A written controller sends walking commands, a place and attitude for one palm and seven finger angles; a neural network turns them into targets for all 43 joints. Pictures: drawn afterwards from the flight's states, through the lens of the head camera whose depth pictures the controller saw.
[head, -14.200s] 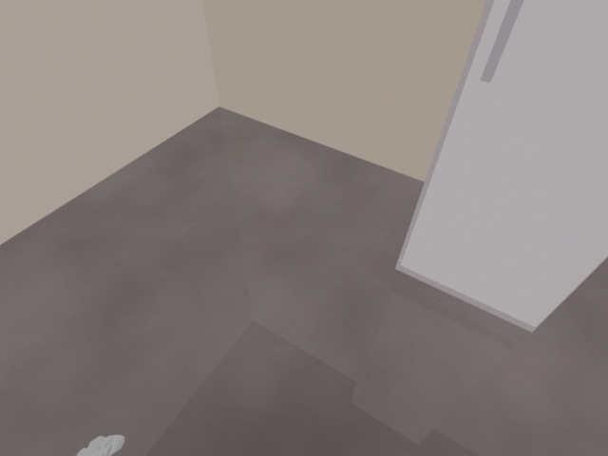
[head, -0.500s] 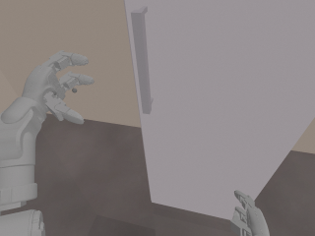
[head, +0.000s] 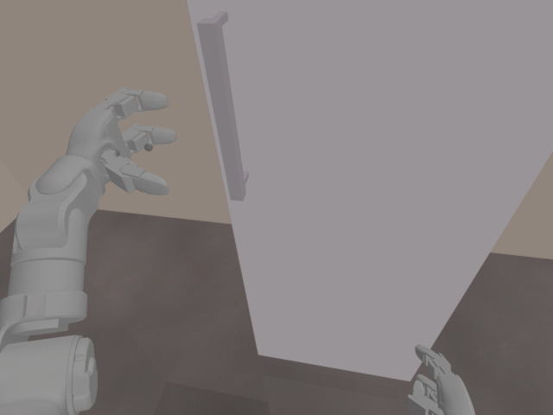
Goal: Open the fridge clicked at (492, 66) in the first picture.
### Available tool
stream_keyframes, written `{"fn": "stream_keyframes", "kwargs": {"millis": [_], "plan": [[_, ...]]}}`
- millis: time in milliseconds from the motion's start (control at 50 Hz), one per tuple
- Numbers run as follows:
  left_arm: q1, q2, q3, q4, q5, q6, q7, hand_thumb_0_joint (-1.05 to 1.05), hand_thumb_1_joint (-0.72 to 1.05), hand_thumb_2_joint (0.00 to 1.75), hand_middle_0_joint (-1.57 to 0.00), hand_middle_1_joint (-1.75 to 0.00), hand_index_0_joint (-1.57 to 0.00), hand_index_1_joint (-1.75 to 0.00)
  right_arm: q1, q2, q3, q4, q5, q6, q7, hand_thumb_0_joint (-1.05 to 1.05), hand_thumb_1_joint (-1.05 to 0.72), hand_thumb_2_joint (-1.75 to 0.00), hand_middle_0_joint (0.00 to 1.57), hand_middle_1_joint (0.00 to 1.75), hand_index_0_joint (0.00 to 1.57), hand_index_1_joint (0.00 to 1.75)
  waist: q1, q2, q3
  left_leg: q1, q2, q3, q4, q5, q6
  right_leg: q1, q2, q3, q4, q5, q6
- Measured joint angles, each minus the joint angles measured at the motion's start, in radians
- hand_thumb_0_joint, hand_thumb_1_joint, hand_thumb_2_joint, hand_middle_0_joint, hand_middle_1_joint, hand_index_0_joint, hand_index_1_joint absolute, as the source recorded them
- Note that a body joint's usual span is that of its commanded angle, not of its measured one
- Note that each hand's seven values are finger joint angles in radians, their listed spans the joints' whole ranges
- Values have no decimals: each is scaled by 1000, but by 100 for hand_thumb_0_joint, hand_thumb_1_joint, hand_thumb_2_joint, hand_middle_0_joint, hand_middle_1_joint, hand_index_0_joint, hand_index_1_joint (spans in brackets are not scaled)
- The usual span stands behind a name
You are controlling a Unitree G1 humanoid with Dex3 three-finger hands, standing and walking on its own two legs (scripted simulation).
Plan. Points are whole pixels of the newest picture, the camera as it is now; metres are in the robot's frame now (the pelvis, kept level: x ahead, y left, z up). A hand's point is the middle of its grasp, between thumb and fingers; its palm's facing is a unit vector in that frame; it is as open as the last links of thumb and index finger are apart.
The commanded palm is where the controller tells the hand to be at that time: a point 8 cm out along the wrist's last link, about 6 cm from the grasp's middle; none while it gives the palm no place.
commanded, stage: move the hooked fingers beside the handle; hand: left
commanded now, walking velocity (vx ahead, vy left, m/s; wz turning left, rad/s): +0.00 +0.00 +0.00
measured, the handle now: (230, 118) +0.46 +0.10 +0.24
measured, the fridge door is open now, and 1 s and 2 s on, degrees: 0 0 0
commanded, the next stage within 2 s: none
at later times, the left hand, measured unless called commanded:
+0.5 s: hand (177, 129) +0.40 +0.16 +0.25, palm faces -0.09 -1.00 -0.04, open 14.0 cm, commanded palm +0.38 +0.21 +0.25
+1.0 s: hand (181, 136) +0.41 +0.16 +0.24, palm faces -0.06 -1.00 -0.05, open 14.0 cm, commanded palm +0.38 +0.21 +0.24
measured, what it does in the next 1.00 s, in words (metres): stands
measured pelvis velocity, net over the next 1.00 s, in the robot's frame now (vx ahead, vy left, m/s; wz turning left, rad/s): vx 0.00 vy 0.01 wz -0.01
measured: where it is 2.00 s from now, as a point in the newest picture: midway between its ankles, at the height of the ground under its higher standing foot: outside the picture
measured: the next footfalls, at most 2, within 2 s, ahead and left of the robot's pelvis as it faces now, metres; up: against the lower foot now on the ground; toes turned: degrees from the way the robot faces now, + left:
none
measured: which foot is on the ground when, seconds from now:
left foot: down 0.00-1.00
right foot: down 0.00-1.00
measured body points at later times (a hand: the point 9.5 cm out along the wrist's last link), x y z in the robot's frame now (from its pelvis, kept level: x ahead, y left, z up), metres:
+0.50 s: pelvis +0.01 +0.00 +0.00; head -0.02 -0.02 +0.45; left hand +0.40 +0.21 +0.26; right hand +0.15 -0.24 -0.09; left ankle -0.01 +0.11 -0.74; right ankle +0.00 -0.09 -0.74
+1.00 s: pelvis +0.00 +0.01 +0.00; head -0.03 -0.02 +0.45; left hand +0.41 +0.21 +0.25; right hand +0.17 -0.23 -0.09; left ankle -0.01 +0.11 -0.74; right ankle +0.00 -0.09 -0.74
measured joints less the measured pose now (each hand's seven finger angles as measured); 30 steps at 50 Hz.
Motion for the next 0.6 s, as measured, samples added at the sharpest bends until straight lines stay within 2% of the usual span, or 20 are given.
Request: {"fn": "stream_keyframes", "kwargs": {"millis": [180, 340, 500, 600], "plan": [[-33, -43, -15, 38, -1, -59, 19, -1, -50, 30, -31, -120, -30, -120, 26, 2, -6, 9, -4, -1, 3, 1, -90, -90, 20, 30, 20, 30, -7, -4, -2, 9, 2, 8, -15, 4, -1, 3, 3, 9, -6, 3, -1], [-91, -47, -32, 131, 25, -56, 63, -1, -50, 30, -31, -120, -30, -120, 38, 6, -13, 11, -5, 9, 6, 1, -90, -90, 21, 30, 20, 30, -20, -4, 0, 0, 4, 14, -20, 8, 0, -8, 5, 14, -13, 10, -1], [-72, -61, -9, 98, 27, -107, 66, -1, -50, 30, -31, -120, -30, -120, 60, 9, -17, 10, -10, 9, 9, 1, -90, -90, 20, 30, 20, 30, -23, -9, -5, 21, 6, 26, -38, 9, 2, 7, 8, 27, -27, 13, 1], [-59, -60, -23, 96, 25, -84, 64, -1, -50, 30, -31, -120, -30, -120, 63, 4, -21, 7, -3, 19, 12, 1, -90, -90, 20, 30, 20, 30, -16, -4, -15, 25, 4, 25, -37, 6, 4, 13, 6, 26, -28, 12, 4]]}}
